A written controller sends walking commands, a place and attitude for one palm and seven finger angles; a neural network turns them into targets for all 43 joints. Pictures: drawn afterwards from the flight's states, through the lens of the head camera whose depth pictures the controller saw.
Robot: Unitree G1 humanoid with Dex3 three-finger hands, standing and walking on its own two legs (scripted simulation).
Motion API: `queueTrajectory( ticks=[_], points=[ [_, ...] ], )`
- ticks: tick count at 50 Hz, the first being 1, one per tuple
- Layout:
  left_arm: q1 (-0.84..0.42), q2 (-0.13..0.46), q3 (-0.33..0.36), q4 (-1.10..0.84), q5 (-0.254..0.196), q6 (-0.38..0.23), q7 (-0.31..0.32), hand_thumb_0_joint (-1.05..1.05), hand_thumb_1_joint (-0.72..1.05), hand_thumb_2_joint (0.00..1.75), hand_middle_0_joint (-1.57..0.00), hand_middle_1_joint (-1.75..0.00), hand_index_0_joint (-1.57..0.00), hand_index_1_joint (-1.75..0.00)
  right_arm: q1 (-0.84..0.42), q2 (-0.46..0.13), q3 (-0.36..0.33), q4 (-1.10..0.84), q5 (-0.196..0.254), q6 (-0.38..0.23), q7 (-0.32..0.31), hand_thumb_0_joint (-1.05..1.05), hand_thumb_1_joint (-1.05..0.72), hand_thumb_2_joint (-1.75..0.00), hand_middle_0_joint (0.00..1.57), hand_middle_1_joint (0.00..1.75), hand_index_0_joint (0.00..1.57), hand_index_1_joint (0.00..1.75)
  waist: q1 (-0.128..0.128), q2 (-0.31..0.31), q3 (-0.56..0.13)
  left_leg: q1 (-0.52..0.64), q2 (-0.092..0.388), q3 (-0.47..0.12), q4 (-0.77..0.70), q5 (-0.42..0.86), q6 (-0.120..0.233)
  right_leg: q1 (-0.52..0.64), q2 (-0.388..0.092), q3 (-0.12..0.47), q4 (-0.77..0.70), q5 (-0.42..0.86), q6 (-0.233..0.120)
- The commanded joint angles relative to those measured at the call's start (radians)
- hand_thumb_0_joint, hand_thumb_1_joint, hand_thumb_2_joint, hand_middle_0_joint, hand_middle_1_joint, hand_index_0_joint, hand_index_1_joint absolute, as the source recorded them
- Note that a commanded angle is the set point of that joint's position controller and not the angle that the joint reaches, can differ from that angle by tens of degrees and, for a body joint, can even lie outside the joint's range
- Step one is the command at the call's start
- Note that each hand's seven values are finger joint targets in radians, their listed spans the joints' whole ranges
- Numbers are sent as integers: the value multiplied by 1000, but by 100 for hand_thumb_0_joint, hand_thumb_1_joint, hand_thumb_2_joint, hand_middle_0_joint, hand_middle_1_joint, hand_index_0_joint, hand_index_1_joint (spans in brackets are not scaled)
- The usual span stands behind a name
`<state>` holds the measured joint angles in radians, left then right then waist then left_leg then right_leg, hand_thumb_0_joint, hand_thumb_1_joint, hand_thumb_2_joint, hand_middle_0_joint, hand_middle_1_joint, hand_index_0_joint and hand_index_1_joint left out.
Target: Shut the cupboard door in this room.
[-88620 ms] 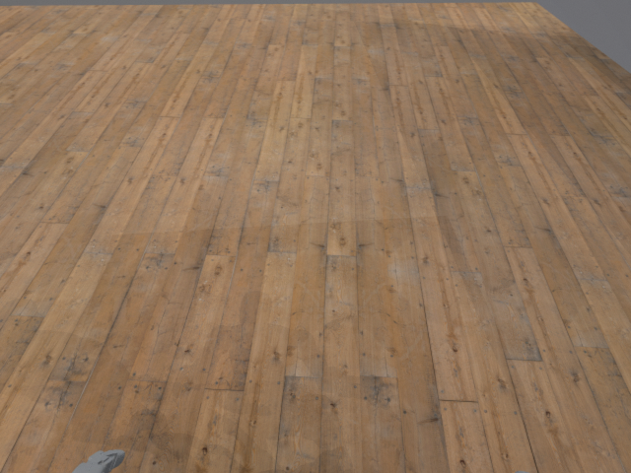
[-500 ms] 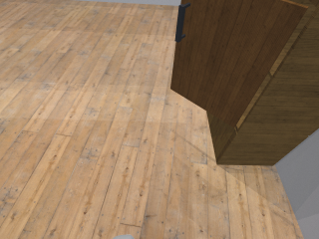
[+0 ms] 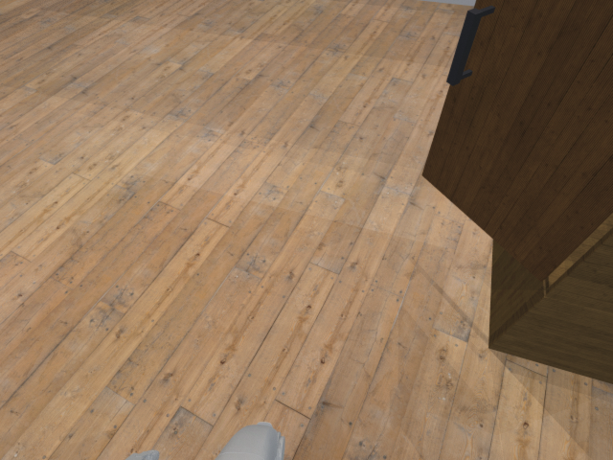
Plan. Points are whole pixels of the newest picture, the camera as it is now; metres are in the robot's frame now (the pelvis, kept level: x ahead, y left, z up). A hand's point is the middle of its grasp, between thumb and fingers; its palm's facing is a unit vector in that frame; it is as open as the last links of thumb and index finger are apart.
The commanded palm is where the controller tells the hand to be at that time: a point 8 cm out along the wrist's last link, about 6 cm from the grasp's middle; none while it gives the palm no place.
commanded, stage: walk to a spot facing it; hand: left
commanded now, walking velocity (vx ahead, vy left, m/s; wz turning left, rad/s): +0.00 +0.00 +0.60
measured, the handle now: (470, 46) +0.86 -0.32 +0.07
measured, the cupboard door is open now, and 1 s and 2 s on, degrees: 49 49 49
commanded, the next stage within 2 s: turn to face it in 1.16 s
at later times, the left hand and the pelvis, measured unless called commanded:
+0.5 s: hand out of the picture +0.04 +0.22 -0.15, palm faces +0.36 -0.88 -0.30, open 7.4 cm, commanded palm none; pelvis +0.04 -0.01 -0.01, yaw +21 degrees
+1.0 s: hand out of the picture +0.01 +0.23 -0.19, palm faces +0.65 -0.73 -0.19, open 7.4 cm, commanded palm none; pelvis +0.15 +0.10 -0.02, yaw +38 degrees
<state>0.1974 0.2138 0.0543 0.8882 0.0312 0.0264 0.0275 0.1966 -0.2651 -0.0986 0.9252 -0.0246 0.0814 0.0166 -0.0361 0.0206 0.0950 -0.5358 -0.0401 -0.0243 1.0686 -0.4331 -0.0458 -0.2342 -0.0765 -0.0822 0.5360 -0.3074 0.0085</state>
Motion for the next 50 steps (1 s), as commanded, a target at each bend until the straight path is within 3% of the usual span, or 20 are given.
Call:
queueTrajectory(
  ticks=[1, 4, 7, 9, 10, 12, 17, 20, 21, 22, 23, 24, 27, 32, 38, 42, 43, 44, 45, 50],
  points=[
    [26, 205, 55, -68, 4, -31, 13, 0, 90, 90, -20, -30, -20, -30, -60, -16, 13, -105, 9, -27, 13, 0, -90, -90, 20, 30, 20, 30, 44, -201, -76, 49, 56, 73, -172, -41, -13, 114, -260, 66, -103, 555, -143],
    [85, 233, 63, -45, 3, -26, 7, 0, 90, 90, -20, -30, -20, -30, -83, -16, 22, -117, 12, -34, 14, 0, -90, -90, 20, 30, 20, 30, 67, -223, -94, 115, 33, 123, -339, -6, 0, 163, -268, 42, -43, 643, -120],
    [73, 223, 65, -56, -10, -19, 1, 0, 90, 90, -20, -30, -20, -30, 19, -76, 10, -92, 6, -48, 10, 0, -90, -90, 20, 30, 20, 30, 4, -130, -163, 375, 57, 84, -620, 293, 26, 53, -235, -42, 148, 524, -28],
    [35, 117, 28, -127, -13, -12, -6, 0, 90, 90, -20, -30, -20, -30, 128, -252, -29, -74, -4, -53, -4, 0, -90, -90, 20, 30, 20, 30, -51, 286, -222, 599, 444, -378, -659, 878, 249, -315, -39, -59, 498, -380, 71],
    [-36, 129, 32, -149, -7, -5, -5, 0, 90, 90, -20, -30, -20, -30, 173, -247, -30, -53, -11, -55, -17, 0, -90, -90, 20, 30, 20, 30, -82, 192, -222, 572, 439, -382, -670, 696, 282, -360, -35, 28, 578, -353, 57],
    [-83, 127, 38, -137, -11, -5, -13, 0, 90, 90, -20, -30, -20, -30, 99, -201, -13, -69, -15, -61, -32, 0, -90, -90, 20, 30, 20, 30, -52, 248, -141, 454, 343, -341, -712, 387, 236, -384, -40, 72, 600, -230, 52],
    [-32, 110, 37, -102, -9, -20, -48, 0, 90, 90, -20, -30, -20, -30, 8, -186, -5, -90, -16, -69, -26, 0, -90, -90, 20, 30, 20, 30, 0, 182, -92, 318, 236, -282, -757, 12, 192, -211, 23, 8, 272, -158, 46],
    [169, 140, 54, -42, -2, -35, -52, 0, 90, 90, -20, -30, -20, -30, -77, -157, -3, -111, -6, -61, -22, 0, -90, -90, 20, 30, 20, 30, 103, 71, -79, 15, 146, -238, -640, -215, 148, 172, 62, -24, 1, -46, 42],
    [277, 196, 71, -21, 12, -48, -41, 0, 90, 90, -20, -30, -20, -30, -94, -88, 9, -133, 5, -65, -18, 0, -90, -90, 20, 30, 20, 30, 159, -162, -83, -184, 19, -118, -371, -237, 95, 338, -104, 186, -213, -270, 1],
    [306, 277, 76, -27, 12, -49, -26, 0, 90, 90, -20, -30, -20, -30, -115, -30, 24, -163, 7, -75, -12, 0, -90, -90, 20, 30, 20, 30, 185, -410, -67, -294, -50, -11, -34, -239, 51, 313, -380, 581, -408, -484, -100],
    [251, 259, 72, -41, -2, -55, -19, 0, 90, 90, -20, -30, -20, -30, -113, -80, 9, -163, -9, -73, -5, 0, -90, -90, 20, 30, 20, 30, 130, -321, -23, -286, 29, -82, 137, -142, 54, 185, -420, 637, -441, -560, -142],
    [181, 221, 69, -54, -1, -59, -10, 0, 90, 90, -20, -30, -20, -30, -97, -68, 3, -145, -9, -68, 2, 0, -90, -90, 20, 30, 20, 30, 81, -228, 2, -268, 67, -88, 217, -58, 52, 101, -422, 610, -446, -598, -143],
    [84, 122, 41, -52, -4, -90, -14, 0, 90, 90, -20, -30, -20, -30, -57, -23, 14, -88, -9, -55, 28, 0, -90, -90, 20, 30, 20, 30, 16, -150, 12, -164, 120, -21, 169, 167, 17, 44, -275, 149, -381, -104, -89],
    [241, 104, 38, 35, -3, -106, -10, 0, 90, 90, -20, -30, -20, -30, -123, 38, 35, -93, -3, -58, 42, 0, -90, -90, 20, 30, 20, 30, 66, -155, -26, -181, 109, 82, -63, 180, 24, 274, -255, -59, -303, 395, -84],
    [291, 133, 40, 74, -1, -104, -11, 0, 90, 90, -20, -30, -20, -30, -231, 35, 50, -130, -4, -77, 53, 0, -90, -90, 20, 30, 20, 30, 93, -178, -18, -98, 99, 154, -343, 157, 65, 350, -311, -142, -233, 579, -78],
    [232, 184, 47, 60, -14, -97, -20, 0, 90, 90, -20, -30, -20, -30, 20, -33, 29, -73, -15, -95, 31, 0, -90, -90, 20, 30, 20, 30, -47, -134, -157, 390, -10, 242, -506, 172, 128, 175, -279, -253, 146, 747, -37],
    [225, 153, 45, 36, -15, -96, -31, 0, 90, 90, -20, -30, -20, -30, 161, -125, 4, -43, -20, -99, 15, 0, -90, -90, 20, 30, 20, 30, -121, 2, -251, 674, 123, 53, -560, 153, 185, -57, -234, -248, 414, 473, 3],
    [175, 97, 34, -29, -19, -92, -47, 0, 90, 90, -20, -30, -20, -30, 269, -255, -25, -25, -22, -103, 4, 0, -90, -90, 20, 30, 20, 30, -146, 238, -301, 842, 436, -439, -662, 237, 309, -401, -71, -184, 747, -242, 54],
    [55, 115, 32, -83, -17, -85, -39, 0, 90, 90, -20, -30, -20, -30, 301, -286, -32, -4, -5, -99, -8, 0, -90, -90, 20, 30, 20, 30, -161, 85, -272, 786, 508, -514, -743, 267, 345, -498, -66, -16, 836, -263, 33],
    [155, 52, 42, 7, 8, -48, -47, 0, 90, 90, -20, -30, -20, -30, 31, -89, 30, -51, -6, -132, -27, 0, -90, -90, 20, 30, 20, 30, 19, 139, -81, 290, 296, -182, -859, 49, 211, -341, -101, 55, 657, -4, 34]
  ],
)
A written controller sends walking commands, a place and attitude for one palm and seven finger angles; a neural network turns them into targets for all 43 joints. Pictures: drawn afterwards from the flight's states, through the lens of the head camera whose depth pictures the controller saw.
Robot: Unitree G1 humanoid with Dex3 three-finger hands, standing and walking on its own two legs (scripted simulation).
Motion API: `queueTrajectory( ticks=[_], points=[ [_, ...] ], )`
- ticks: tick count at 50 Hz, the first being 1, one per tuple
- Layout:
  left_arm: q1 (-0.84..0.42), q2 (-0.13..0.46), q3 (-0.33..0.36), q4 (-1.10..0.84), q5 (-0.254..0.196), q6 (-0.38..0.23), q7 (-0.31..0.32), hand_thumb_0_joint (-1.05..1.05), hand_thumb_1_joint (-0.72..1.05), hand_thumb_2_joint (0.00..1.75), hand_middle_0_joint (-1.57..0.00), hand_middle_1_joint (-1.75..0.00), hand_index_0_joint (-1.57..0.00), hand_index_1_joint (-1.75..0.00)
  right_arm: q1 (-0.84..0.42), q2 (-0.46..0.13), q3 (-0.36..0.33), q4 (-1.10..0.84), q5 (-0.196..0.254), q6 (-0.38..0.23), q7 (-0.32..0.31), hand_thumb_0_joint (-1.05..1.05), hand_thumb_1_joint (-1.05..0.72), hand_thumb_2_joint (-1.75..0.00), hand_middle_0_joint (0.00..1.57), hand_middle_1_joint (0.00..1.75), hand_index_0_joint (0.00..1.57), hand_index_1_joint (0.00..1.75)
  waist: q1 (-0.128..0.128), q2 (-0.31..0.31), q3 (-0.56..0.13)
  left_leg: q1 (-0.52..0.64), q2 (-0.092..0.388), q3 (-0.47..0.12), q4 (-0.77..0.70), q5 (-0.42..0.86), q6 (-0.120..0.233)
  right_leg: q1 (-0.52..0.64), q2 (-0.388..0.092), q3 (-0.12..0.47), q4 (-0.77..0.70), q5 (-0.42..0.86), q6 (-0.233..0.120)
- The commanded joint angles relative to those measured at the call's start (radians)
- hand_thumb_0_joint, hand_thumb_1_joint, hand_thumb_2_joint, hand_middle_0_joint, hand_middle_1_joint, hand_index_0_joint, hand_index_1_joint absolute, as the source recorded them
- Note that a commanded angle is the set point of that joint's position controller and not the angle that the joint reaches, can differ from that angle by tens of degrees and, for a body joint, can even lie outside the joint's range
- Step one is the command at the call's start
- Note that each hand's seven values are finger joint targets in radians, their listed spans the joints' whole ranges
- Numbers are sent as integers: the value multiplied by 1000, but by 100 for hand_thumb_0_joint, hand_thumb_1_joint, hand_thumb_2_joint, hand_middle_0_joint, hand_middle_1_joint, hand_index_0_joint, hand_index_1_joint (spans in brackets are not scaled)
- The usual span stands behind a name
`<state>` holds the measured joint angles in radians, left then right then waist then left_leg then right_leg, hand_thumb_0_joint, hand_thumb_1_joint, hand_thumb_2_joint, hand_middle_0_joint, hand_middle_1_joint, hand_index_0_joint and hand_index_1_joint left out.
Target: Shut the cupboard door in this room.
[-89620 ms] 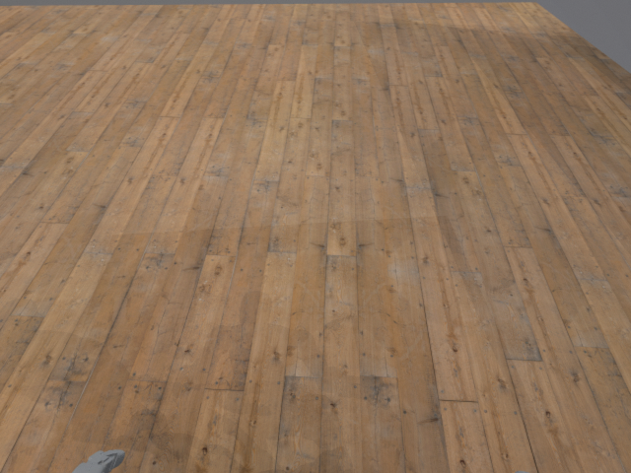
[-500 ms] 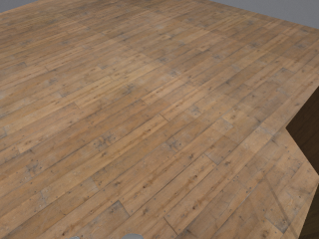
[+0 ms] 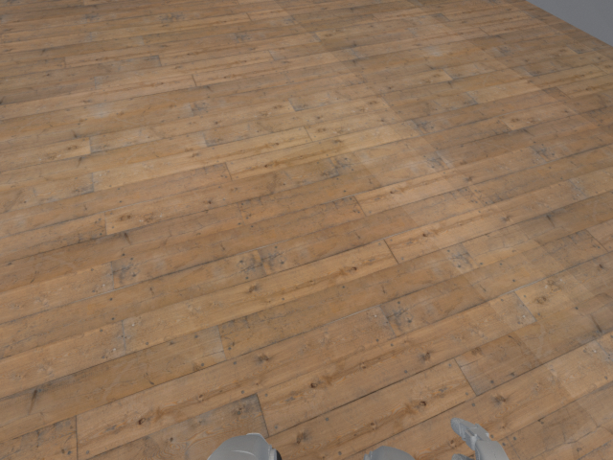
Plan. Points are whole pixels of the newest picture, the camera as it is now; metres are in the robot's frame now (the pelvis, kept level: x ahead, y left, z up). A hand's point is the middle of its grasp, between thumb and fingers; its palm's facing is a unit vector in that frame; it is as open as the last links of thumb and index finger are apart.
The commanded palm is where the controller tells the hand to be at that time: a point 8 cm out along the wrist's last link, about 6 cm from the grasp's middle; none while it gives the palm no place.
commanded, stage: walk to a spot facing it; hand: left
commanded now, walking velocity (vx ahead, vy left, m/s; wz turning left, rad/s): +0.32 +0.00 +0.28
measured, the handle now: out of the picture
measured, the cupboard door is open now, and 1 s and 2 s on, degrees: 49 49 49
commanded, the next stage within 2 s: turn to face it in 0.16 s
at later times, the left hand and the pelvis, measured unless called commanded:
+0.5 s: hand (242, 353) +0.28 +0.13 -0.14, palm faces +0.05 -0.98 -0.19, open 7.3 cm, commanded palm none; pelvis +0.19 -0.05 +0.02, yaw +3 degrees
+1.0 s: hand (216, 304) +0.35 +0.19 -0.14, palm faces -0.17 -0.96 -0.21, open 7.4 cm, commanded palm none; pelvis +0.24 +0.00 +0.02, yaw -15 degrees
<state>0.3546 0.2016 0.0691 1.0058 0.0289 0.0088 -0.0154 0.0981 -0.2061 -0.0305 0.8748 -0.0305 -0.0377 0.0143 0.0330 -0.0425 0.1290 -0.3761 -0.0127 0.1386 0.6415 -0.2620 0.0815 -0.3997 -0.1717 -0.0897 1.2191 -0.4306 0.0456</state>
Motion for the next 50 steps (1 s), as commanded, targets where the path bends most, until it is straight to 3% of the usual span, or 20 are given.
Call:
queueTrajectory(
  ticks=[1, 10, 13, 15, 16, 17, 18, 19, 20, 22, 24, 31, 35, 36, 37, 38, 39, 41, 44, 50],
  points=[
    [-2, 56, 26, -105, 9, -26, -5, 0, 90, 90, -20, -30, -20, -30, 137, -142, -36, 7, 2, -17, -26, 0, -90, -90, 20, 30, 20, 30, -43, 170, -119, 135, 256, -325, -438, -82, 89, -172, 4, 58, -59, 147, 1],
    [-233, 57, 13, -187, 1, -27, -13, 0, 90, 90, -20, -30, -20, -30, 243, -118, -43, 84, 3, -21, -25, 0, -90, -90, 20, 30, 20, 30, -61, 120, -59, 190, 234, -299, -449, 72, 123, -117, 61, 44, -485, 278, 9],
    [-244, 58, 10, -195, 1, -35, -10, 0, 90, 90, -20, -30, -20, -30, 259, -122, -44, 103, 1, -15, -28, 0, -90, -90, 20, 30, 20, 30, -59, 134, -66, 215, 222, -290, -366, 208, 105, -20, 111, 10, -589, 261, 0],
    [-142, 58, 4, -148, -2, -45, -1, 0, 90, 90, -20, -30, -20, -30, 275, -93, -34, 130, 4, -11, -36, 0, -90, -90, 20, 30, 20, 30, -17, 123, -110, 216, 185, -230, -242, 300, 56, 167, 137, -3, -730, 335, -26],
    [-54, 94, 10, -113, -1, -55, 7, 0, 90, 90, -20, -30, -20, -30, 295, -68, -27, 145, 12, -14, -35, 0, -90, -90, 20, 30, 20, 30, 18, 56, -162, 158, 145, -188, -122, 285, 17, 340, 100, 56, -774, 404, -49],
    [52, 159, 23, -74, 3, -64, 18, 0, 90, 90, -20, -30, -20, -30, 317, -35, -22, 138, 18, -19, -29, 0, -90, -90, 20, 30, 20, 30, 49, -83, -233, -16, 59, -108, 70, 89, -30, 547, -69, 256, -778, 571, -118],
    [112, 218, 29, -47, -2, -60, 22, 0, 90, 90, -20, -30, -20, -30, 351, -27, -22, 123, 19, -14, -32, 0, -90, -90, 20, 30, 20, 30, 42, -183, -246, -116, -38, -39, 303, -349, -69, 586, -250, 449, -858, 734, -239],
    [75, 183, 25, -47, -15, -63, 30, 0, 90, 90, -20, -30, -20, -30, 347, -48, -24, 137, 15, 4, -41, 0, -90, -90, 20, 30, 20, 30, 25, -246, -249, -117, 20, -126, 416, -396, -74, 497, -248, 503, -896, 725, -284],
    [-5, 152, 16, -62, -15, -53, 35, 0, 90, 90, -20, -30, -20, -30, 307, -44, -25, 135, 16, 10, -42, 0, -90, -90, 20, 30, 20, 30, 12, -200, -183, -140, 47, -142, 453, -341, -85, 412, -218, 465, -924, 662, -299],
    [-84, 107, 11, -78, -14, -49, 39, 0, 90, 90, -20, -30, -20, -30, 252, -15, -15, 132, 16, 23, -36, 0, -90, -90, 20, 30, 20, 30, -27, -45, -140, -101, 79, -129, 412, -218, -107, 283, -135, 318, -927, 732, -273],
    [-112, 102, 16, -78, -11, -48, 40, 0, 90, 90, -20, -30, -20, -30, 267, 12, -13, 135, 14, 40, -33, 0, -90, -90, 20, 30, 20, 30, -54, -45, -168, -50, 81, -104, 343, -166, -121, 238, -85, 251, -921, 763, -242],
    [-91, 144, 46, -84, -6, -23, 37, 0, 90, 90, -20, -30, -20, -30, 148, -12, -24, 53, 16, 54, -39, 0, -90, -90, 20, 30, 20, 30, -32, -68, -209, -55, 44, -102, 149, -121, -145, 278, -52, 340, -883, 690, -243],
    [-142, 152, 53, -110, -9, 0, 32, 0, 90, 90, -20, -30, -20, -30, 163, -46, -29, 36, 21, 43, -47, 0, -90, -90, 20, 30, 20, 30, -66, -74, -173, 178, 35, -113, -110, 4, -136, 84, -7, 381, -839, 444, -180],
    [-156, 135, 47, -121, -14, 5, 28, 0, 90, 90, -20, -30, -20, -30, 192, -78, -33, 41, 19, 35, -52, 0, -90, -90, 20, 30, 20, 30, -82, -24, -177, 299, 73, -126, -212, 45, -125, -9, 45, 349, -795, 342, -137],
    [-132, 84, 38, -139, -21, 12, 23, 0, 90, 90, -20, -30, -20, -30, 202, -153, -44, 34, 8, 26, -56, 0, -90, -90, 20, 30, 20, 30, -80, 174, -179, 373, 260, -319, -304, 85, -61, -139, 171, 257, -664, 115, -84],
    [-130, 72, 33, -160, -22, 12, 15, 0, 90, 90, -20, -30, -20, -30, 216, -226, -55, 12, -1, 30, -60, 0, -90, -90, 20, 30, 20, 30, -89, 325, -171, 348, 467, -490, -375, 161, 56, -189, 233, 113, -431, -163, -36],
    [-145, 105, 36, -167, -10, 14, 13, 0, 90, 90, -20, -30, -20, -30, 197, -219, -54, -1, -4, 32, -58, 0, -90, -90, 20, 30, 20, 30, -86, 263, -157, 277, 496, -490, -371, 173, 106, -168, 194, 122, -260, -190, -32],
    [-149, 114, 51, -151, -3, 27, -2, 0, 90, 90, -20, -30, -20, -30, 120, -189, -46, -24, -6, 30, -62, 0, -90, -90, 20, 30, 20, 30, -48, 207, -119, 223, 424, -353, -351, 312, 98, -182, 159, 119, -78, -100, -14],
    [-126, 90, 45, -150, -7, 45, -16, 0, 90, 90, -20, -30, -20, -30, 70, -171, -40, -42, -1, 31, -62, 0, -90, -90, 20, 30, 20, 30, -24, 203, -126, 230, 348, -164, -326, 341, 54, -149, 136, 71, -107, -12, 9],
    [-195, 77, 35, -196, -5, 49, -22, 0, 90, 90, -20, -30, -20, -30, 127, -190, -59, -16, -3, 38, -49, 0, -90, -90, 20, 30, 20, 30, -57, 236, -114, 228, 375, -81, -306, 306, 51, -51, 130, 15, -355, 28, 3]
  ],
)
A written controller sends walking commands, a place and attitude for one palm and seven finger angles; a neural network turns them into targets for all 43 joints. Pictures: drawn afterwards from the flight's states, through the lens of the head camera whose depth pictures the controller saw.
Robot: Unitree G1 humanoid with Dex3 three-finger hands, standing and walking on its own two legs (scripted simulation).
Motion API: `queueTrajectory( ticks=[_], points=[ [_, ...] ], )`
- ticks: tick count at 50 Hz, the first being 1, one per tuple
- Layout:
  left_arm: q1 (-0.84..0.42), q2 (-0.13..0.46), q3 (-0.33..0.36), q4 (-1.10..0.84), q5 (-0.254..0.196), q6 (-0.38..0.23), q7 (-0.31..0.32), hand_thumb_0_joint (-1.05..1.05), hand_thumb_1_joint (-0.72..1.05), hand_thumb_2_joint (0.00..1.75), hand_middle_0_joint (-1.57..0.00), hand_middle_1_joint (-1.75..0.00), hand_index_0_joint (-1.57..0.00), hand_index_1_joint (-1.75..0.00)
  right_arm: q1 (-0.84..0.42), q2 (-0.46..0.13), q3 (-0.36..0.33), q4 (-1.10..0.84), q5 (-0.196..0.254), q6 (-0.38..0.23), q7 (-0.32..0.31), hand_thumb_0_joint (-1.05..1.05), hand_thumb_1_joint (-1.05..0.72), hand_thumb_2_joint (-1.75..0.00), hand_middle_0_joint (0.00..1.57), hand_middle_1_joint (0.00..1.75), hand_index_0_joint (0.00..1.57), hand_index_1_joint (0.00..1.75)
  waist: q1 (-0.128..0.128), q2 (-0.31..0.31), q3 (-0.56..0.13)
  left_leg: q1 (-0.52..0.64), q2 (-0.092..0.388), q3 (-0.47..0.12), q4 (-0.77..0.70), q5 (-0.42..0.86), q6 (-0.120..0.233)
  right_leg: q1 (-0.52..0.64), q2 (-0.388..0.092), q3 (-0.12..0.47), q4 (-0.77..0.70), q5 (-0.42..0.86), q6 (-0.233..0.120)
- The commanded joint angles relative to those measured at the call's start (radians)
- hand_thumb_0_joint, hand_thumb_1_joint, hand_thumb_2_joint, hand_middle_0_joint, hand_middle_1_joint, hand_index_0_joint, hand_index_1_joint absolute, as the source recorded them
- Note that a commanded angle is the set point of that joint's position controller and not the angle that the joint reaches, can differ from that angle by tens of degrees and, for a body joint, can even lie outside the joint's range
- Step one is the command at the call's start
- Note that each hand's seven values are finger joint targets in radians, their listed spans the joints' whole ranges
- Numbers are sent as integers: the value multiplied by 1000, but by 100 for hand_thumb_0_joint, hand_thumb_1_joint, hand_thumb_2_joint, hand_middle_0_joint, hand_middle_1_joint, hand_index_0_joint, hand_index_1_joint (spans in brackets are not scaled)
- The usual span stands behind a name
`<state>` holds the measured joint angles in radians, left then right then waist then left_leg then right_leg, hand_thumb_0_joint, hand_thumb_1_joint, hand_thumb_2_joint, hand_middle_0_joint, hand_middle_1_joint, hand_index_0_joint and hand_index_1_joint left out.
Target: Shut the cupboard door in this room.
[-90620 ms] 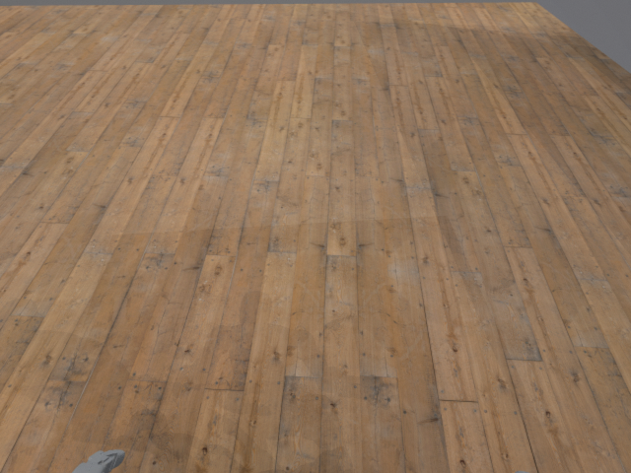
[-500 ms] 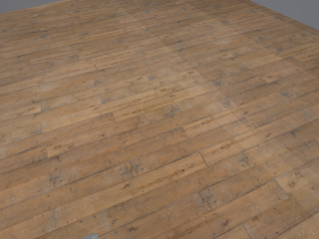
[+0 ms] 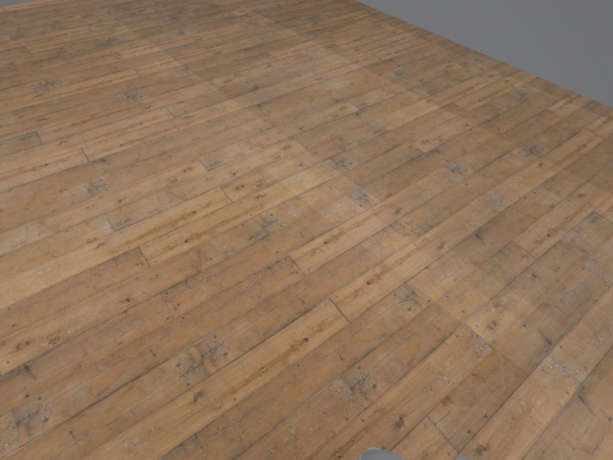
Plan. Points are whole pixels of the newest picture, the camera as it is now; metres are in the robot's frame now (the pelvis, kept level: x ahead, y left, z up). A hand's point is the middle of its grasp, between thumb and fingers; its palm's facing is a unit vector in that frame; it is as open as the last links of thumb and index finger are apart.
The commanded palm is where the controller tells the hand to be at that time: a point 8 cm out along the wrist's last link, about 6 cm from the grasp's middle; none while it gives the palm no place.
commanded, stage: turn to face it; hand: left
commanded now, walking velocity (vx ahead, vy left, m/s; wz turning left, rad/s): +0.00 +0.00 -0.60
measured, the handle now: out of the picture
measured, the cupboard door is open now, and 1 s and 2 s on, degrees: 49 49 49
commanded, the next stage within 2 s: none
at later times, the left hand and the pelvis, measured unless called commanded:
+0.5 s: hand (210, 434) +0.18 +0.16 -0.18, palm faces -0.29 -0.94 -0.20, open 7.4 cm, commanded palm none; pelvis +0.03 +0.00 -0.02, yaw -18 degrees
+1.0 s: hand (262, 413) +0.21 +0.08 -0.16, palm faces -0.54 -0.80 -0.25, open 7.4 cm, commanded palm none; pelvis +0.02 -0.04 +0.00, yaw -35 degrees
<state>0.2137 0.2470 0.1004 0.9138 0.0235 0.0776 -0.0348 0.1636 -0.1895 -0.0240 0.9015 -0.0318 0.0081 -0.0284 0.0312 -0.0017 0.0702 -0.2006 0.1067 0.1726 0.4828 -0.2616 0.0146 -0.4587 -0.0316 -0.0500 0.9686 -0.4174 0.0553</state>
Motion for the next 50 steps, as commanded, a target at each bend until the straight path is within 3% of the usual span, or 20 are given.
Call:
queueTrajectory(
  ticks=[1, 4, 6, 7, 8, 11, 14, 20, 21, 22, 23, 28, 33, 36, 37, 38, 39, 41, 44, 50],
  points=[
    [-58, 35, 2, -108, 1, -22, -3, 0, 90, 90, -20, -30, -20, -30, 61, -216, -69, -41, -2, -6, -4, 0, -90, -90, 20, 30, 20, 30, -57, 199, -57, 55, 260, -109, -133, 317, 115, 28, -3, -38, -139, 13, -12],
    [-41, 50, 0, -112, 3, -34, -2, 0, 90, 90, -20, -30, -20, -30, 61, -235, -78, -41, 0, -1, 3, 0, -90, -90, 20, 30, 20, 30, -46, 203, -76, 46, 254, -63, -34, 357, 76, 136, 21, -71, -306, 91, -33],
    [51, 104, 13, -89, 4, -46, 3, 0, 90, 90, -20, -30, -20, -30, 35, -231, -79, -54, 8, 1, 10, 0, -90, -90, 20, 30, 20, 30, 11, 111, -108, -67, 199, -7, 141, 244, 1, 334, -15, -21, -505, 278, -67],
    [103, 212, 30, -79, 14, -62, 15, 0, 90, 90, -20, -30, -20, -30, 41, -160, -64, -84, 17, 3, 15, 0, -90, -90, 20, 30, 20, 30, 35, -183, -147, -267, 70, 67, 370, -65, -66, 493, -242, 279, -611, 518, -149],
    [147, 265, 33, -64, -1, -64, 26, 0, 90, 90, -20, -30, -20, -30, -19, -139, -49, -124, 17, 13, 12, 0, -90, -90, 20, 30, 20, 30, 65, -275, -120, -391, -27, -30, 573, -401, -86, 449, -376, 436, -623, 781, -260],
    [9, 204, 26, -97, 0, -54, 51, 0, 90, 90, -20, -30, -20, -30, -27, -162, -50, -106, 19, 20, -1, 0, -90, -90, 20, 30, 20, 30, 13, -246, -107, -439, 12, -183, 702, -253, -89, 366, -288, 372, -612, 554, -279],
    [-68, 186, 18, -126, 7, -52, 49, 0, 90, 90, -20, -30, -20, -30, 25, -133, -43, -83, 19, 18, 10, 0, -90, -90, 20, 30, 20, 30, -30, -160, -126, -290, -11, -140, 513, -191, -100, 273, -216, 273, -583, 545, -238],
    [-100, 187, 20, -124, -2, -37, 35, 0, 90, 90, -20, -30, -20, -30, 153, -132, -40, -54, 21, 0, 5, 0, -90, -90, 20, 30, 20, 30, -76, -133, -135, -16, -73, -103, 22, 12, -86, 132, -139, 319, -502, 357, -162],
    [-89, 140, 11, -137, -11, -29, 31, 0, 90, 90, -20, -30, -20, -30, 174, -193, -49, -51, 15, -11, -2, 0, -90, -90, 20, 30, 20, 30, -78, 18, -147, 83, 31, -224, -125, -4, -50, 23, -56, 266, -408, 223, -108],
    [-65, 76, -2, -157, -19, -26, 21, 0, 90, 90, -20, -30, -20, -30, 191, -296, -67, -60, -1, -17, -5, 0, -90, -90, 20, 30, 20, 30, -80, 317, -136, 127, 278, -485, -219, 30, 52, -114, 82, 114, -177, -69, -45],
    [-86, 98, -3, -168, -7, -31, 16, 0, 90, 90, -20, -30, -20, -30, 201, -315, -68, -72, -3, -16, -8, 0, -90, -90, 20, 30, 20, 30, -95, 282, -129, 62, 388, -561, -236, 80, 138, -112, 63, 82, 40, -202, -37],
    [-99, 61, 0, -133, -7, -20, -6, 0, 90, 90, -20, -30, -20, -30, 99, -226, -51, -79, -6, -19, -15, 0, -90, -90, 20, 30, 20, 30, -46, 198, -101, 90, 236, -198, -125, 445, 104, -87, 3, 28, 120, -65, -4],
    [-125, 39, -9, -141, -7, -26, -8, 0, 90, 90, -20, -30, -20, -30, 143, -242, -67, -47, -4, -8, -5, 0, -90, -90, 20, 30, 20, 30, -78, 230, -110, 98, 253, -118, -77, 447, 97, 58, 27, -44, -174, -37, -25],
    [-50, 64, -3, -122, -5, -37, -3, 0, 90, 90, -20, -30, -20, -30, 107, -252, -75, -52, 4, -1, 3, 0, -90, -90, 20, 30, 20, 30, -35, 200, -108, 7, 235, -62, 27, 341, 36, 243, 41, -69, -444, 162, -49],
    [11, 110, 8, -103, -1, -43, 2, 0, 90, 90, -20, -30, -20, -30, 91, -239, -77, -62, 12, 1, 9, 0, -90, -90, 20, 30, 20, 30, -3, 113, -125, -87, 197, -31, 131, 222, -12, 371, -9, -2, -549, 262, -74],
    [67, 217, 28, -88, 10, -57, 15, 0, 90, 90, -20, -30, -20, -30, 70, -161, -62, -97, 19, 5, 13, 0, -90, -90, 20, 30, 20, 30, 27, -208, -135, -309, 60, 57, 345, -160, -80, 510, -254, 313, -650, 481, -157],
    [106, 269, 32, -75, -3, -55, 27, 0, 90, 90, -20, -30, -20, -30, 7, -144, -49, -134, 16, 18, 12, 0, -90, -90, 20, 30, 20, 30, 61, -265, -105, -396, -12, -46, 552, -386, -93, 425, -375, 448, -654, 669, -253],
    [21, 222, 31, -88, -3, -54, 45, 0, 90, 90, -20, -30, -20, -30, -15, -156, -52, -113, 18, 29, -3, 0, -90, -90, 20, 30, 20, 30, 20, -261, -68, -462, 5, -182, 697, -285, -89, 351, -306, 450, -671, 482, -282],
    [-71, 158, 12, -114, -2, -57, 48, 0, 90, 90, -20, -30, -20, -30, 27, -148, -50, -74, 14, 24, 7, 0, -90, -90, 20, 30, 20, 30, -35, -155, -119, -359, 6, -166, 617, -146, -104, 326, -203, 287, -613, 540, -239],
    [-17, 187, 19, -100, 4, -55, 43, 0, 90, 90, -20, -30, -20, -30, -4, -127, -45, -98, 19, 22, 10, 0, -90, -90, 20, 30, 20, 30, -13, -132, -126, -280, -55, -144, 363, -155, -101, 318, -184, 375, -604, 496, -255]
  ],
)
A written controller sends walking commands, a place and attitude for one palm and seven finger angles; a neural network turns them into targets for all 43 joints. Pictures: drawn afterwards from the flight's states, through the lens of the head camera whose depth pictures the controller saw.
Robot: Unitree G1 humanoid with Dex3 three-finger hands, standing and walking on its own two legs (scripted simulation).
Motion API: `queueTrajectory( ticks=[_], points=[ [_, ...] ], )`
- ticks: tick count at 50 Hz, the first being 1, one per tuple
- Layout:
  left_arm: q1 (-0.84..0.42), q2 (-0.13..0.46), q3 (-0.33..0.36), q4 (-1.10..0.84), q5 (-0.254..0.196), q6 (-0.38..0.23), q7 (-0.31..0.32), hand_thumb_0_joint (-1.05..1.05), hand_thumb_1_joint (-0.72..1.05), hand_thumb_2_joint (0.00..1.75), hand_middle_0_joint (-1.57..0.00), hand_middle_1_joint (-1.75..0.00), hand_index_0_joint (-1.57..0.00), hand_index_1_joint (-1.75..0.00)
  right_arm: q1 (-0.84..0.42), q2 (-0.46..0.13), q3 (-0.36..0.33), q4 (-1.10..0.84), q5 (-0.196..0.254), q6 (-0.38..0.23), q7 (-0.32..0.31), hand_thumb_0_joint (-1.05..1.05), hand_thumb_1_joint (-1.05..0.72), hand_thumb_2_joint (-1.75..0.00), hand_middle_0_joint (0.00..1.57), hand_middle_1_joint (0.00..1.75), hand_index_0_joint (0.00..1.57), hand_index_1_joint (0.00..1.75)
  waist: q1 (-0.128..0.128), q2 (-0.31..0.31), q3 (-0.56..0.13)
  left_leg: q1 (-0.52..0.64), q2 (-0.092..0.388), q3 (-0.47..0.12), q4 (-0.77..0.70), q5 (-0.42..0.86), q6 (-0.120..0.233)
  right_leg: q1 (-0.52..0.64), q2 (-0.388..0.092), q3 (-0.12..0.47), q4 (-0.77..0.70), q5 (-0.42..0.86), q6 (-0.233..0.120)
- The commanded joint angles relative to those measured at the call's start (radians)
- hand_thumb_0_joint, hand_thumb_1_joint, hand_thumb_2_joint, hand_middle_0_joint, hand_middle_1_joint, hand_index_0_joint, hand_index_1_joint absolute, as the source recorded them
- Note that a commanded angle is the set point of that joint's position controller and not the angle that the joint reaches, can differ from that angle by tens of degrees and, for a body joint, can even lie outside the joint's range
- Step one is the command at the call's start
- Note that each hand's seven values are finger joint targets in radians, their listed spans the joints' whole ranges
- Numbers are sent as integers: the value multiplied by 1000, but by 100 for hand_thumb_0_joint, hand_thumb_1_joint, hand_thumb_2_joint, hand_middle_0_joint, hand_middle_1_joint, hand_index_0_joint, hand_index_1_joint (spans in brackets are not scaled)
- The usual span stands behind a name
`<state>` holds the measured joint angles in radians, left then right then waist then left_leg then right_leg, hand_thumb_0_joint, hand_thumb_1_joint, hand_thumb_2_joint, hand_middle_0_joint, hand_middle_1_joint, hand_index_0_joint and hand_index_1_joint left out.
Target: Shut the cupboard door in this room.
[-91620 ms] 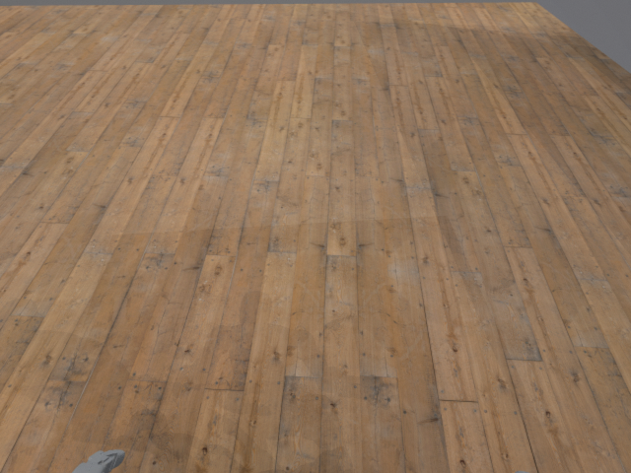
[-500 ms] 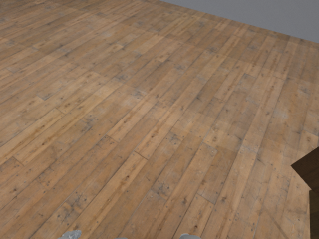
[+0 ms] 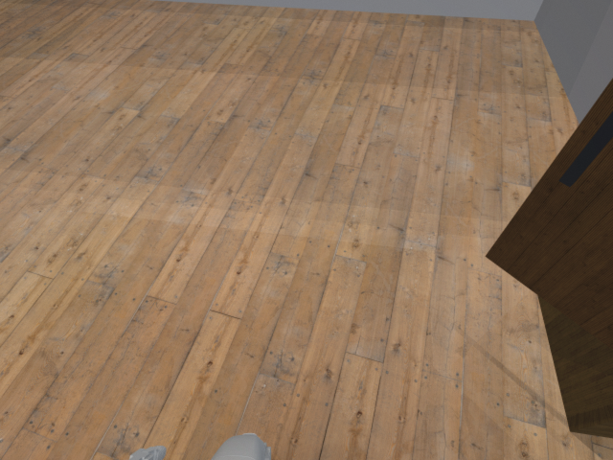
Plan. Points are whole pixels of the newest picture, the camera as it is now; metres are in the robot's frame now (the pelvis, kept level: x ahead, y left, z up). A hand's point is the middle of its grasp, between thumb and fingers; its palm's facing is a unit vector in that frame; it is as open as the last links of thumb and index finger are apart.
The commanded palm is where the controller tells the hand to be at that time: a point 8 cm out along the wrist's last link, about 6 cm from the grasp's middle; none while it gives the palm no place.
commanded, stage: turn to face it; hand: left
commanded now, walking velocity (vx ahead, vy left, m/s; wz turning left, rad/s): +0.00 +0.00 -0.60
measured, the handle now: (599, 142) +0.58 -0.43 +0.07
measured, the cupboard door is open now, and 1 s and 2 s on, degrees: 49 49 49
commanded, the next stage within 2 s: take the last steps up to it in 1.18 s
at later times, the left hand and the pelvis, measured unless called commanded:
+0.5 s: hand (207, 418) +0.19 +0.17 -0.16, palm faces -0.30 -0.91 -0.27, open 7.4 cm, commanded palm none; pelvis +0.02 -0.01 -0.02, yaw -19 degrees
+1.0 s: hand (231, 392) +0.23 +0.14 -0.17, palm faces -0.54 -0.82 -0.20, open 7.4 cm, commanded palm none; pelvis +0.04 +0.02 +0.00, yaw -35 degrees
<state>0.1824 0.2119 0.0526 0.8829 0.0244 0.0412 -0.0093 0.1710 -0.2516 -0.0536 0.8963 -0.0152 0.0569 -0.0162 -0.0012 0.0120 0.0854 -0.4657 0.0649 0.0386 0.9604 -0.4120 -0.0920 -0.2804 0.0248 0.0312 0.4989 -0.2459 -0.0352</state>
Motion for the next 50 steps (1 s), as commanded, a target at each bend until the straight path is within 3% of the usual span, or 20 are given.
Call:
queueTrajectory(
  ticks=[1, 5, 7, 8, 13, 19, 21, 22, 23, 24, 25, 26, 30, 36, 39, 40, 41, 42, 46, 50],
  points=[
    [15, 226, 69, -68, 4, -17, 17, 0, 90, 90, -20, -30, -20, -30, -15, -64, -15, -97, 5, -31, -4, 0, -90, -90, 20, 30, 20, 30, 22, -155, -151, 13, -23, -10, -170, -11, 8, 140, -236, 309, -118, 357, -162],
    [-34, 200, 65, -74, -8, -7, 16, 0, 90, 90, -20, -30, -20, -30, 91, -92, -15, -62, 11, -51, -17, 0, -90, -90, 20, 30, 20, 30, -35, -106, -182, 319, -13, -16, -547, 200, 29, -28, -157, 300, -2, 289, -60],
    [-3, 115, 46, -111, -17, -4, -2, 0, 90, 90, -20, -30, -20, -30, 123, -243, -38, -80, -12, -59, -24, 0, -90, -90, 20, 30, 20, 30, -40, 307, -174, 449, 390, -383, -687, 377, 210, -295, 48, 31, 363, -342, 50],
    [-22, 150, 51, -104, -1, -2, -5, 0, 90, 90, -20, -30, -20, -30, 119, -230, -33, -82, -19, -58, -24, 0, -90, -90, 20, 30, 20, 30, -50, 228, -149, 360, 426, -384, -683, 365, 265, -280, 9, 26, 553, -376, 55],
    [-37, 111, 50, -86, -6, 16, -30, 0, 90, 90, -20, -30, -20, -30, 47, -161, -21, -93, -20, -61, -29, 0, -90, -90, 20, 30, 20, 30, -10, 178, -122, 396, 269, -60, -581, 661, 218, -282, -45, -42, 592, -234, 91],
    [-69, 95, 39, -100, -5, 6, -35, 0, 90, 90, -20, -30, -20, -30, 84, -194, -43, -62, -18, -51, -13, 0, -90, -90, 20, 30, 20, 30, -35, 226, -107, 349, 291, 30, -521, 618, 193, -97, -27, -133, 259, -175, 63],
    [-24, 106, 43, -86, -4, 0, -34, 0, 90, 90, -20, -30, -20, -30, 62, -203, -47, -61, -14, -47, -9, 0, -90, -90, 20, 30, 20, 30, -4, 197, -111, 296, 274, 67, -456, 542, 152, 17, -12, -155, 99, -47, 48],
    [29, 135, 50, -67, -3, -6, -31, 0, 90, 90, -20, -30, -20, -30, 47, -202, -49, -67, -9, -45, -6, 0, -90, -90, 20, 30, 20, 30, 27, 151, -121, 216, 248, 93, -365, 457, 112, 138, -30, -132, -15, 58, 31],
    [106, 225, 67, -49, 5, -18, -20, 0, 90, 90, -20, -30, -20, -30, 41, -153, -41, -86, 2, -44, 1, 0, -90, -90, 20, 30, 20, 30, 65, -69, -171, 73, 161, 164, -167, 238, 50, 294, -202, 84, -120, 232, -27],
    [151, 318, 82, -32, 1, -30, -5, 0, 90, 90, -20, -30, -20, -30, -14, -81, -16, -137, 1, -40, 5, 0, -90, -90, 20, 30, 20, 30, 92, -300, -146, -148, 18, 136, 73, -239, 6, 323, -420, 382, -154, 573, -144],
    [181, 332, 78, -29, -11, -25, 5, 0, 90, 90, -20, -30, -20, -30, -45, -97, -10, -149, 3, -27, -6, 0, -90, -90, 20, 30, 20, 30, 107, -215, -147, -160, 33, -7, 178, -236, 17, 258, -438, 380, -149, 556, -201],
    [119, 298, 81, -34, -6, -28, 17, 0, 90, 90, -20, -30, -20, -30, -47, -98, -14, -131, 4, -26, -15, 0, -90, -90, 20, 30, 20, 30, 73, -315, -152, -212, 38, -44, 234, -190, 13, 255, -380, 406, -156, 486, -198],
    [-22, 220, 53, -80, -5, -24, 20, 0, 90, 90, -20, -30, -20, -30, 11, -96, -14, -75, -1, -23, -1, 0, -90, -90, 20, 30, 20, 30, 3, -168, -163, -73, 37, -22, 129, 0, -3, 135, -253, 205, -132, 386, -147],
    [-3, 248, 61, -68, 2, -16, 13, 0, 90, 90, -20, -30, -20, -30, 9, -77, -9, -90, 6, -30, 0, 0, -90, -90, 20, 30, 20, 30, 15, -160, -142, 42, -21, 4, -177, 1, 6, 80, -235, 299, -130, 276, -155],
    [-48, 229, 59, -69, -3, -9, 13, 0, 90, 90, -20, -30, -20, -30, 103, -84, -10, -63, 12, -44, -8, 0, -90, -90, 20, 30, 20, 30, -39, -149, -150, 245, -32, -4, -461, 156, 19, -32, -192, 312, -53, 225, -86],
    [-44, 187, 51, -84, -13, -1, 10, 0, 90, 90, -20, -30, -20, -30, 139, -132, -16, -53, 4, -56, -14, 0, -90, -90, 20, 30, 20, 30, -47, -18, -164, 358, 57, -93, -601, 154, 51, -145, -107, 249, 29, 80, -31],
    [-8, 124, 40, -101, -21, 5, -1, 0, 90, 90, -20, -30, -20, -30, 148, -234, -33, -63, -14, -61, -16, 0, -90, -90, 20, 30, 20, 30, -41, 287, -155, 412, 299, -353, -696, 158, 144, -290, 40, 95, 248, -222, 33],
    [-33, 141, 41, -119, -11, 0, -6, 0, 90, 90, -20, -30, -20, -30, 158, -262, -36, -80, -18, -55, -22, 0, -90, -90, 20, 30, 20, 30, -56, 269, -121, 295, 416, -429, -730, 169, 234, -271, 27, 9, 461, -365, 51],
    [-13, 126, 54, -63, -2, 11, -23, 0, 90, 90, -20, -30, -20, -30, 47, -167, -12, -91, -23, -67, -26, 0, -90, -90, 20, 30, 20, 30, 7, 162, -94, 277, 271, -162, -658, 430, 214, -275, -38, 0, 669, -220, 76],
    [-53, 84, 38, -65, -5, 16, -25, 0, 90, 90, -20, -30, -20, -30, 122, -153, -18, -43, -21, -64, -26, 0, -90, -90, 20, 30, 20, 30, -28, 175, -121, 347, 251, -68, -614, 559, 216, -202, -38, -60, 471, -215, 79]
  ],
)
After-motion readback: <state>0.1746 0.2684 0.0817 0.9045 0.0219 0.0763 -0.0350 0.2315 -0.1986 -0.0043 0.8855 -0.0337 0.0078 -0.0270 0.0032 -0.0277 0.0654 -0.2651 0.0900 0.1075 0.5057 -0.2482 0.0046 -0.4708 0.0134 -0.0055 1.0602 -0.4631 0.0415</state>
